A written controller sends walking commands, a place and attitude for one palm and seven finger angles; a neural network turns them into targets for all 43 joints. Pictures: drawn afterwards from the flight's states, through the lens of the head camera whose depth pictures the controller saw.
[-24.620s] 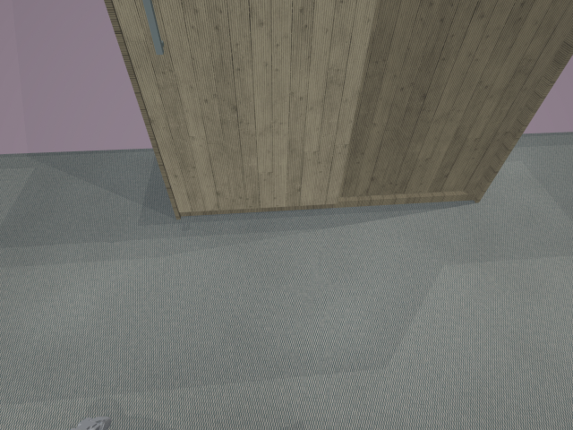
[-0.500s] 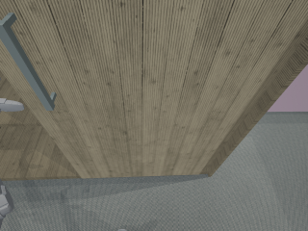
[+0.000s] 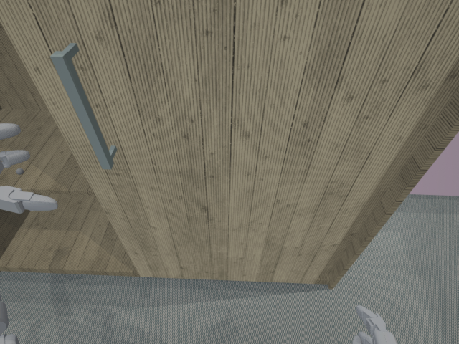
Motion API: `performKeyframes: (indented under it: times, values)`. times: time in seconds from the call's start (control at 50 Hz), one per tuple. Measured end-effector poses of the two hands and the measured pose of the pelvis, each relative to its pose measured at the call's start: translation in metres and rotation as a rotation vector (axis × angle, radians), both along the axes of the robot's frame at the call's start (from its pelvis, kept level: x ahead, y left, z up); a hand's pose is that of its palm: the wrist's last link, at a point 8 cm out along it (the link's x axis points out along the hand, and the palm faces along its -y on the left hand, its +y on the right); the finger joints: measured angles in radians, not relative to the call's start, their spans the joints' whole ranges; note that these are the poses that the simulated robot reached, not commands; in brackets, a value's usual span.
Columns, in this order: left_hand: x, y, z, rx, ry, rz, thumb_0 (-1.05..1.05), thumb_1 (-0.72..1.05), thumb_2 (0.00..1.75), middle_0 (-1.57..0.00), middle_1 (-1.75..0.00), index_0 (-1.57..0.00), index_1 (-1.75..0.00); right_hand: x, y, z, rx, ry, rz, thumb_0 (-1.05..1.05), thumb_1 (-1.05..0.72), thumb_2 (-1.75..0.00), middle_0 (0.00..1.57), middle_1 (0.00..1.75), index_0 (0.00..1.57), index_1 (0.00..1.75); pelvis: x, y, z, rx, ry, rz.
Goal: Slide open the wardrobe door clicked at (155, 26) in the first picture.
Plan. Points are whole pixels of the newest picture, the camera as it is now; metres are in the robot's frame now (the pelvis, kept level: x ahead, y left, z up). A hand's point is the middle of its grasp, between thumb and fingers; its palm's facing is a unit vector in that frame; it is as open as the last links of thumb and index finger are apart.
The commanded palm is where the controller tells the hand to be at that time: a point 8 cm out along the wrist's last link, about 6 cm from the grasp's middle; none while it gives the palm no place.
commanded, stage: slip the hand off the handle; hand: left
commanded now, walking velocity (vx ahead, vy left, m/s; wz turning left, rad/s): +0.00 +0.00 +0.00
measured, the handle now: (92, 113) +0.47 +0.31 +0.16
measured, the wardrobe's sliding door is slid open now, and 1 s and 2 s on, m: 0.64 0.64 0.64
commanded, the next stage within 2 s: draw the hand back to the body in 0.12 s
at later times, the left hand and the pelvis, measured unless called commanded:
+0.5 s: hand (16, 196) +0.26 +0.32 +0.17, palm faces +0.08 -1.00 -0.06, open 14.7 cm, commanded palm +0.22 +0.38 +0.16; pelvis -0.01 +0.00 +0.00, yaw +0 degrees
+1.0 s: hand (3, 222) +0.23 +0.32 +0.16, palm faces +0.49 -0.81 -0.31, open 13.1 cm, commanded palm +0.17 +0.35 +0.18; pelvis -0.01 +0.02 +0.01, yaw -1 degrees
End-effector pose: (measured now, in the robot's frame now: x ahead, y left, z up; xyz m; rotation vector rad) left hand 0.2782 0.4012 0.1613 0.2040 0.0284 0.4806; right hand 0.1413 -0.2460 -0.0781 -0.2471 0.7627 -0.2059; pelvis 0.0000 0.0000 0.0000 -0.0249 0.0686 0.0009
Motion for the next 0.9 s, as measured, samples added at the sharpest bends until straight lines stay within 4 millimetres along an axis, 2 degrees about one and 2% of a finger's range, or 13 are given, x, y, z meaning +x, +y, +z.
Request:
performKeyframes:
  times: [0.12, 0.26, 0.3, 0.42, 0.5, 0.6, 0.76, 0.84, 0.9]
  values:
    - [-0.025, -0.001, 0.001, 0.008, 0.002, 0.012, -0.02, -0.55, 0.2, -0.25, -1.15, -0.25, -1.15, 0.014, 0.006, 0.006, 0.012, -0.057, 0.037, 0.01, -0.9, -0.9, 0.2, 0.3, 0.21, 0.3, -0.003, -0.003, 0.001, 0.002, -0.02, 0.007]
    - [-0.045, -0.001, -0.001, -0.003, -0.005, 0.029, -0.02, -0.55, 0.2, -0.25, -1.15, -0.25, -1.15, 0.013, 0.006, 0.004, 0.003, -0.059, 0.065, 0.01, -0.9, -0.9, 0.2, 0.3, 0.21, 0.3, -0.008, -0.006, 0.001, 0.002, -0.036, 0.021]
    - [-0.045, -0.003, -0.002, -0.055, -0.025, -0.024, -0.02, -0.55, 0.2, -0.25, -1.15, -0.25, -1.15, 0.011, 0.005, 0.004, 0.003, -0.057, 0.062, 0.01, -0.9, -0.9, 0.2, 0.3, 0.21, 0.3, -0.009, -0.007, 0.002, 0.0, -0.045, 0.027]
    - [-0.037, -0.025, 0.004, -0.132, -0.062, -0.326, -0.02, -0.55, 0.2, -0.25, -1.15, -0.25, -1.15, 0.002, 0.001, 0.009, 0.005, -0.107, 0.036, 0.01, -0.9, -0.9, 0.2, 0.3, 0.21, 0.3, -0.01, -0.007, 0.003, -0.002, -0.07, 0.012]
    - [-0.041, -0.026, 0.008, -0.136, -0.063, -0.409, -0.02, -0.55, 0.2, -0.25, -1.15, -0.25, -1.15, -0.003, -0.003, 0.017, 0.019, -0.163, 0.021, 0.01, -0.9, -0.9, 0.2, 0.3, 0.21, 0.3, -0.011, -0.005, 0.003, 0.0, -0.07, -0.008]
    - [-0.056, -0.018, 0.007, -0.145, -0.065, -0.378, -0.02, -0.55, 0.2, -0.25, -1.15, -0.25, -1.15, -0.007, -0.004, 0.023, 0.02, -0.196, 0.024, 0.01, -0.9, -0.9, 0.2, 0.3, 0.2, 0.3, -0.012, 0.0, 0.002, -0.002, -0.071, -0.014]
    - [-0.075, -0.029, -0.004, -0.143, -0.068, -0.376, -0.02, -0.52, 0.21, -0.25, -1.14, -0.25, -1.13, 0.001, 0.013, 0.029, 0.006, -0.216, 0.065, 0.01, -0.9, -0.9, 0.2, 0.3, 0.2, 0.3, -0.016, 0.009, 0.004, -0.008, -0.095, -0.001]
    - [-0.081, -0.03, 0.003, 0.053, -0.051, -0.181, -0.02, -0.44, 0.25, -0.25, -1.09, -0.25, -1.08, 0.008, 0.028, 0.031, 0.003, -0.21, 0.13, 0.01, -0.9, -0.9, 0.2, 0.3, 0.2, 0.3, -0.018, 0.013, 0.007, -0.009, -0.102, 0.001]
    - [-0.088, -0.034, 0.007, 0.131, -0.076, -0.067, -0.02, -0.36, 0.29, -0.25, -1.04, -0.25, -1.04, 0.013, 0.038, 0.029, 0.02, -0.192, 0.141, 0.01, -0.9, -0.9, 0.2, 0.3, 0.2, 0.3, -0.018, 0.017, 0.01, -0.005, -0.103, -0.011]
